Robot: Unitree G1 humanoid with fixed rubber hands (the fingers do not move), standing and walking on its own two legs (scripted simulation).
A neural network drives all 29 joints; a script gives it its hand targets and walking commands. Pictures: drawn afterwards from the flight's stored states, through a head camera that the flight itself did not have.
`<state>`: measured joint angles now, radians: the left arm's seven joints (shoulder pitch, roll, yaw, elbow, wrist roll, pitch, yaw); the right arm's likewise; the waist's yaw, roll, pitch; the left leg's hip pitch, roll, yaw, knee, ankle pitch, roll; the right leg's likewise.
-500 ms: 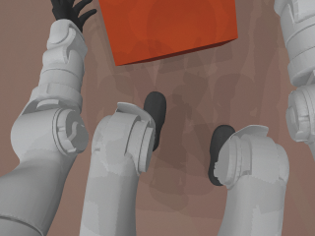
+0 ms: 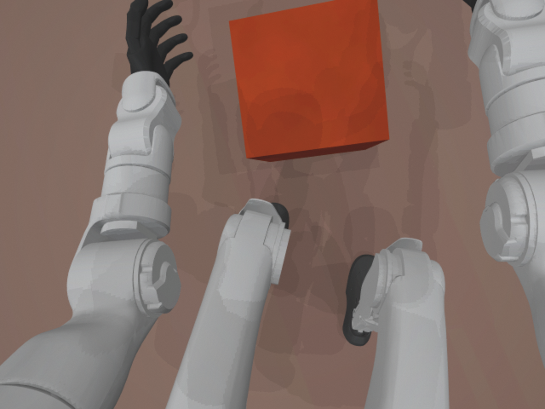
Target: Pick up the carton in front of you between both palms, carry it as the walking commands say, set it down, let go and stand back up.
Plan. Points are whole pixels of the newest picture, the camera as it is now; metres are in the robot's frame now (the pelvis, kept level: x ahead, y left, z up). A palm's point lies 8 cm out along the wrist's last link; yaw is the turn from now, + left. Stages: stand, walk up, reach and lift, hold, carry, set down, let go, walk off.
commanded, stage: set down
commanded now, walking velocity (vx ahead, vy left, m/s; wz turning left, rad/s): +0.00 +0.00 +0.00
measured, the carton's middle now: (310, 97) +0.50 +0.09 -0.34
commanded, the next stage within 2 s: let go in 0.54 s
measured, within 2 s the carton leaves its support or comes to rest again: neither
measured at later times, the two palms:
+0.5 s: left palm (43, 20) +0.45 +0.28 +0.04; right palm out of the picture +0.59 -0.10 +0.04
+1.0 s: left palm out of the picture +0.36 +0.27 +0.16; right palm out of the picture +0.44 -0.14 +0.15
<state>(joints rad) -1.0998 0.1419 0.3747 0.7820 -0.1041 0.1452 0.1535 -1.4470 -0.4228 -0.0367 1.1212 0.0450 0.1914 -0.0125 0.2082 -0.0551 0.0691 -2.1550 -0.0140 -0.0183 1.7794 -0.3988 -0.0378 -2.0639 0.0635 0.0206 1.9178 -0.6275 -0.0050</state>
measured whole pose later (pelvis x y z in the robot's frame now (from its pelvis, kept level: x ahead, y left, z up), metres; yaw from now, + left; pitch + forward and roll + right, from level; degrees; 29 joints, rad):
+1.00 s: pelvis +0.07 +0.03 +0.25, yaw -3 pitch +29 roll -1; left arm -0.29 0.17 0.17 0.51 0.02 0.08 -0.12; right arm -0.48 -0.10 -0.19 0.61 -0.12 0.11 -0.14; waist 0.14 0.01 -0.02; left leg -1.09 0.00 -0.01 0.80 -0.22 0.02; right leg -1.00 0.05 0.09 0.84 -0.35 0.03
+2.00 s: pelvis +0.12 +0.00 +0.31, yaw +1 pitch -4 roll +1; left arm 0.23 0.23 0.05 0.38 0.03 0.23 -0.02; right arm 0.21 -0.19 -0.02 0.48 -0.01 0.09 0.02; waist 0.02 -0.02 0.08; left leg -0.18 -0.03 -0.05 0.48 -0.22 -0.01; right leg -0.07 0.02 0.05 0.49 -0.34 -0.01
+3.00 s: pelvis +0.13 +0.02 +0.31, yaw -1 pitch -2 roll +0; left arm 0.16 0.36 0.02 0.90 0.03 0.00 0.03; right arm 0.14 -0.35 -0.03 0.94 -0.03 0.00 -0.02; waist -0.01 -0.02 0.03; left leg -0.18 -0.02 -0.01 0.44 -0.22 0.02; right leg -0.05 0.01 0.08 0.38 -0.30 0.01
